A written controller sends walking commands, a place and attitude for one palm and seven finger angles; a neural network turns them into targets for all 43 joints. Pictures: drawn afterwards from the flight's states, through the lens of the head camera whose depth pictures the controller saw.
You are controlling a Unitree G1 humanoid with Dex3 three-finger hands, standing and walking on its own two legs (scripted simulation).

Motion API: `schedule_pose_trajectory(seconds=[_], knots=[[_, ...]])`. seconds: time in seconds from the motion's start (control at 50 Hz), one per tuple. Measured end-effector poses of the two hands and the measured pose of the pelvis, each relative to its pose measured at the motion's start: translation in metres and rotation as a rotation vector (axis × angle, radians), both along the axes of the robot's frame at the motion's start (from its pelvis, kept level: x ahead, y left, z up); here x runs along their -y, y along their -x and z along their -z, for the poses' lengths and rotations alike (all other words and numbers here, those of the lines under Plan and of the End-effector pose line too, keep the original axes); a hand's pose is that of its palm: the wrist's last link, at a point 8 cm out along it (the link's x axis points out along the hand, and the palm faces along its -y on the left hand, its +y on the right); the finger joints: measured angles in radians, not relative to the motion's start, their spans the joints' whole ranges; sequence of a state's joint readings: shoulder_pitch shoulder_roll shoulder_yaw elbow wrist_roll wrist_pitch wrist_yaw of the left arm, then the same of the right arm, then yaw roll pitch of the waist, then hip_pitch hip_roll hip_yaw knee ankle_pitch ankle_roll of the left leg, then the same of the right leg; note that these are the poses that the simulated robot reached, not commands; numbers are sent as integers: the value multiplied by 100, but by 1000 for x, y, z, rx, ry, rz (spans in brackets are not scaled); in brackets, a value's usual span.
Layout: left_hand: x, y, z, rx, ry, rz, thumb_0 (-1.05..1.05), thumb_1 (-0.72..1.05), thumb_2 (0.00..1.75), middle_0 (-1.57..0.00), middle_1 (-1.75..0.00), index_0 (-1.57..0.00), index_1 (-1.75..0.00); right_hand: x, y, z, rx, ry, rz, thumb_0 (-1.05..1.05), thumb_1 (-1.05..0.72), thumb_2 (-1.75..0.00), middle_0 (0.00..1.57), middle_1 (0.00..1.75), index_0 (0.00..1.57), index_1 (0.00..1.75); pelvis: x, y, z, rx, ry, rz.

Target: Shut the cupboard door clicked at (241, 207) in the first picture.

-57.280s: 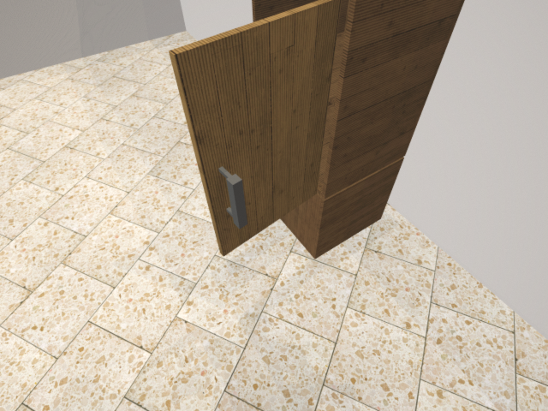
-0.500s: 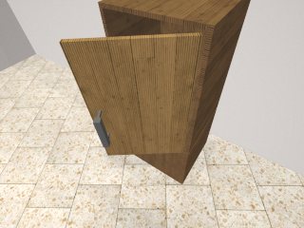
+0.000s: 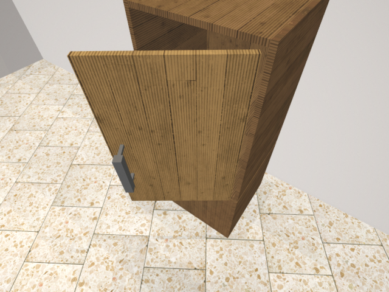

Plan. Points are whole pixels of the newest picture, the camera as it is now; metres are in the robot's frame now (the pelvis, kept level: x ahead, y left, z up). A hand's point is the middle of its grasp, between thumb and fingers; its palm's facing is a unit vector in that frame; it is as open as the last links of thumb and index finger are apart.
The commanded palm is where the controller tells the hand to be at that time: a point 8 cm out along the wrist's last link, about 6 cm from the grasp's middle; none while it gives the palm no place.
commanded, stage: look again from close up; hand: left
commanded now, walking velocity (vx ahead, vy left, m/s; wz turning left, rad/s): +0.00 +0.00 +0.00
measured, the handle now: (126, 169) +0.45 +0.24 -0.09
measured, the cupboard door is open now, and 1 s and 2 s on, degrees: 35 35 35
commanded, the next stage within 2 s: raise the hand and make a fist in 0.16 s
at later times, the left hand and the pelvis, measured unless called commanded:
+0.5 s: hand (114, 252) +0.20 +0.18 -0.02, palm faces +0.18 -0.98 -0.03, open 7.0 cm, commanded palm +0.11 +0.23 -0.07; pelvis -0.01 -0.01 -0.04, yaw +2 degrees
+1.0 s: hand (108, 280) +0.16 +0.19 -0.08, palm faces +0.01 -1.00 -0.02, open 4.6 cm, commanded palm +0.13 +0.25 -0.07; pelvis -0.06 +0.02 -0.12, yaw +1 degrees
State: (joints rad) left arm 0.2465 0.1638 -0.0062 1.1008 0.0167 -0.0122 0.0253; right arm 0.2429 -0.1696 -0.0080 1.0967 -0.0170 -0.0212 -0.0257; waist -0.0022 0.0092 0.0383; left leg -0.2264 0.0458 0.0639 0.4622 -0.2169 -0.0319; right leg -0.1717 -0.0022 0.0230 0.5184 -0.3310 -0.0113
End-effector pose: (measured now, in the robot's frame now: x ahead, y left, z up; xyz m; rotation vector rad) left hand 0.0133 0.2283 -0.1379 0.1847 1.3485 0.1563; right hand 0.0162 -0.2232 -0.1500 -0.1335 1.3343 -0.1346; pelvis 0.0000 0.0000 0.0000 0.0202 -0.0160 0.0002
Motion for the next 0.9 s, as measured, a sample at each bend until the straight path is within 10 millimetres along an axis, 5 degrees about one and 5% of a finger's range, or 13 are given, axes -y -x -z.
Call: schedule_pose_trajectory(seconds=[0.28, 0.32, 0.42, 0.48, 0.56, 0.68, 0.76, 0.9], knots=[[-1, -9, -1, 1, -16, -16, 0, 90, 90, -20, -30, -20, -30, 20, -43, -8, 49, 40, -33, 1, -91, -90, 20, 30, 20, 30, 6, -14, -2, -3, 7, -7], [-11, -37, -18, 192, -26, -106, 1, 90, 90, -20, -30, -20, -30, 24, -52, -12, 156, 87, -34, 1, -91, -90, 20, 30, 20, 30, 6, -12, 3, 4, 9, -1], [-11, -129, -105, 892, -62, -86, 1, 91, 90, -22, -33, -22, -32, 32, -93, -24, 511, 102, -44, 1, -91, -90, 20, 30, 20, 30, 5, -6, 19, -55, -9, -54], [-2, -154, -125, 1191, 15, -20, 1, 91, 90, -25, -36, -25, -36, 35, -119, -26, 646, 94, -81, 1, -91, -90, 20, 30, 20, 30, 8, 8, 36, -131, -11, -46], [10, -144, -106, 1398, 126, 146, 0, 91, 90, -31, -42, -31, -42, 37, -148, -21, 783, 103, -144, 1, -91, -90, 20, 30, 20, 30, 12, 29, 73, -218, -20, -17], [-10, -94, -50, 1283, 139, 87, 1, 90, 90, -41, -53, -42, -53, 24, -167, 0, 893, 109, -181, 1, -91, -90, 20, 30, 20, 30, 8, 50, 117, -252, 7, -25], [-19, -82, -59, 1327, 78, 86, 1, 90, 90, -48, -61, -48, -61, 2, -158, 17, 882, 91, -209, 1, -91, -90, 20, 30, 20, 30, 3, 57, 129, -258, 40, -32], [-12, -114, -68, 1346, 168, 178, 1, 90, 90, -61, -75, -61, -75, -26, -115, 45, 742, 45, -174, 2, -91, -90, 20, 30, 20, 30, -8, 65, 130, -281, 72, -33]])
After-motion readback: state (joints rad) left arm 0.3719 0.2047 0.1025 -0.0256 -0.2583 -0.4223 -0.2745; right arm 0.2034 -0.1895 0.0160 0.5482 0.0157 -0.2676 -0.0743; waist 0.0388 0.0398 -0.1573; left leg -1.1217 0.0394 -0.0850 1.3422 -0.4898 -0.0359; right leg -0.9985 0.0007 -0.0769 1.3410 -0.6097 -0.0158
